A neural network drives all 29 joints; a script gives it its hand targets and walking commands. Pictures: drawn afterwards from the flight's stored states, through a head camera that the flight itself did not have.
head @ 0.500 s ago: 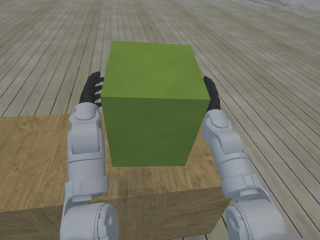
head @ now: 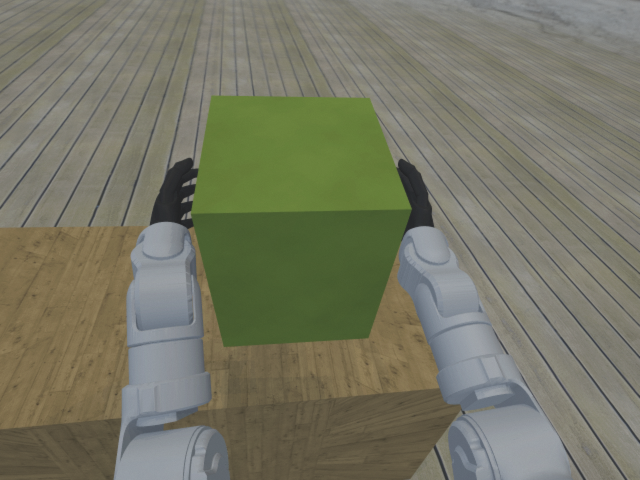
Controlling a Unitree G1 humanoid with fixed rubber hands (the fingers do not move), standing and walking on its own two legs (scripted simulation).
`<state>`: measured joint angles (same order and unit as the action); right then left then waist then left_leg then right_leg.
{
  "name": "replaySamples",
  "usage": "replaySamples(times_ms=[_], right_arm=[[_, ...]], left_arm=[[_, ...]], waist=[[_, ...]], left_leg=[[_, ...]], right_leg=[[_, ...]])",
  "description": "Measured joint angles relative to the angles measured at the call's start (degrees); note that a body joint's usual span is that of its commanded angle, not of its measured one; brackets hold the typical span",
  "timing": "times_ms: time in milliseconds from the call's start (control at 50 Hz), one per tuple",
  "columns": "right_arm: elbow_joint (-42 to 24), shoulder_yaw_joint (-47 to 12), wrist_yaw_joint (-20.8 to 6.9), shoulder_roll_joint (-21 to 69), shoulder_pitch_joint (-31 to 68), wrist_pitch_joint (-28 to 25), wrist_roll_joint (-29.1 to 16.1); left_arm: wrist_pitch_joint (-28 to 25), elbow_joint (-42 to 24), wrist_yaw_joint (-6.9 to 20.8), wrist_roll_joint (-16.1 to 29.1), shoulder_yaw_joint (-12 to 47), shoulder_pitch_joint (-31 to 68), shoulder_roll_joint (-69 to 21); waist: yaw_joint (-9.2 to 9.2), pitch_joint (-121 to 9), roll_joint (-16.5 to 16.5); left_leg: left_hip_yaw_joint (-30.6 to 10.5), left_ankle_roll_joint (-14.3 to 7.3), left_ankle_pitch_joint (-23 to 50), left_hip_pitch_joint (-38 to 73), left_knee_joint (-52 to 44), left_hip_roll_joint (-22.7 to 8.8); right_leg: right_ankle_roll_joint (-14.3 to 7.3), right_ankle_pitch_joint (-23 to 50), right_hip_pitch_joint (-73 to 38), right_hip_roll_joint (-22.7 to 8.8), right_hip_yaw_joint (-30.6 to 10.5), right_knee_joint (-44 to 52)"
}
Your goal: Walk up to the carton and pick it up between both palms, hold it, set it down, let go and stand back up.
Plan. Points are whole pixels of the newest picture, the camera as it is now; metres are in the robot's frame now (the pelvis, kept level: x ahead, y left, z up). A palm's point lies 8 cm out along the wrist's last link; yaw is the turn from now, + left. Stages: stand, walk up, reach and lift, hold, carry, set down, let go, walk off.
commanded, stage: hold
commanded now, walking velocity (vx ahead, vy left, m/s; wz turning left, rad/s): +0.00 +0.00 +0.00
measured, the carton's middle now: (295, 225) +0.39 +0.01 +0.16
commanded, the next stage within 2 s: none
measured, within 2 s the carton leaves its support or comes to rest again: neither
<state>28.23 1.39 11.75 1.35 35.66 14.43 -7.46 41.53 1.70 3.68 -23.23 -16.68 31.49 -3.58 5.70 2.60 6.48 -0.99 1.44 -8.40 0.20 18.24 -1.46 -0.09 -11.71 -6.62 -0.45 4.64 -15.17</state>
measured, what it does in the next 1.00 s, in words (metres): stands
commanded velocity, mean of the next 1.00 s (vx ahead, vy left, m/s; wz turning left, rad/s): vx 0.00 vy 0.00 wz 0.00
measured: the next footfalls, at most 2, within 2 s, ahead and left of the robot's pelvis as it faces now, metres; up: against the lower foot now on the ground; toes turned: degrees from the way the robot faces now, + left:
none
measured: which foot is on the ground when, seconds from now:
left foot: down 0.00-1.00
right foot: down 0.00-1.00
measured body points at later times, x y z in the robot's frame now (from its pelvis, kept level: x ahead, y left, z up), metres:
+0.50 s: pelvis -0.01 -0.01 +0.00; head -0.07 +0.02 +0.44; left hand +0.35 +0.16 +0.20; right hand +0.36 -0.13 +0.21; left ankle +0.03 +0.13 -0.75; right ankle -0.02 -0.11 -0.75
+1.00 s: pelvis -0.02 +0.00 +0.00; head -0.07 +0.03 +0.44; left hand +0.35 +0.14 +0.21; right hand +0.35 -0.15 +0.20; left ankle +0.03 +0.13 -0.75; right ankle -0.02 -0.11 -0.75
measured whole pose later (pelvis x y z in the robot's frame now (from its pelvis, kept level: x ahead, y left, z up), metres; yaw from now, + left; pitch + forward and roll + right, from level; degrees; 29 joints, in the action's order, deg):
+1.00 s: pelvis -0.02 +0.00 +0.00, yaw -2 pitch -11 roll +0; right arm 27.7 2.5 12.0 -0.5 36.9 14.3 -8.1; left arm 41.4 4.3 2.8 -23.6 -17.5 36.0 -5.2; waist 3.9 3.2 3.1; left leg 1.0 0.7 -7.4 -0.4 18.3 -1.6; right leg 0.1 -11.3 -4.1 -0.5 2.7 -17.8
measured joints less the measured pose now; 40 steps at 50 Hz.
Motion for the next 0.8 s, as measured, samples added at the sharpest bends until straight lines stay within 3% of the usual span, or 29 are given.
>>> replaySamples(times_ms=[80, 140, 320, 440, 600, 700, 800], right_arm=[[-4.95, -2.26, 0.73, -1.45, -4.14, -0.26, -3.47], [-5.29, -2.69, 0.83, -2.48, -4.55, 0.16, -3.9], [-2.93, -1.3, 1.05, -2.51, -1.5, 0.93, -2.45], [-2.75, -0.72, 1.45, -0.98, -0.01, 1.01, -0.78], [-0.29, 0.12, 1.4, 0.88, 0.59, 2.16, 1.03], [-4.07, -1.29, 1.91, 0.17, -2.28, 0.86, -1.85], [-1.54, 0.75, 0.64, -0.57, -1.07, 0.2, -1.13]], left_arm=[[0.66, -4.78, -1.16, 0.97, 2.2, -3.56, -1.14], [0.98, -4.34, -1.68, 0.62, 2.64, -3.25, -1.78], [0.33, 0.32, -1.1, 0.24, 0.32, 1.29, -1.77], [-0.38, 0.27, 0.14, 0.77, -1.41, 1.84, -0.92], [-0.07, 2.38, 2.14, -0.73, -2.38, 1.3, 0.07], [0.06, -2.02, 1.28, 0.35, -0.17, -1.44, -0.18], [0.27, 1.18, 0.18, -0.6, 0.13, 1.67, -0.96]], waist=[[0.97, 0.17, -1.06], [0.89, 0.61, -2.15], [-1.83, 0.43, -3.48], [-2.41, -0.4, -2.34], [-1.37, 0.27, 0.13], [-0.02, 0.68, 0.57], [-0.36, 0.94, -0.62]], left_leg=[[0.24, 0.13, -0.92, -0.18, 1.28, -0.21], [0.8, -0.06, -1.27, 0.03, 1.72, -0.4], [1.73, -0.19, 0.63, 0.37, -0.84, -0.48], [0.65, 0.24, 1.23, 0.49, -1.52, -0.44], [-0.3, 0.57, 1.21, 1.56, -1.53, -0.47], [-0.32, 0.61, 0.73, 0.64, -0.14, -0.61], [0.69, 0.1, 0.42, -0.46, 0.91, -0.57]], right_leg=[[0.08, -0.19, -0.27, 0.17, -0.27, -0.07], [0.09, -0.37, -0.13, 0.28, -0.85, -0.7], [-0.18, -0.18, 1.62, 0.27, -1.75, -1.88], [-0.53, -0.34, 1.35, 0.31, -0.66, -1.8], [-0.75, -0.25, -0.45, 0.45, 0.28, -0.97], [-0.62, 0.16, -0.23, 0.6, 0.27, -0.8], [-0.36, 0.02, 1.45, 0.41, -0.74, -2.27]])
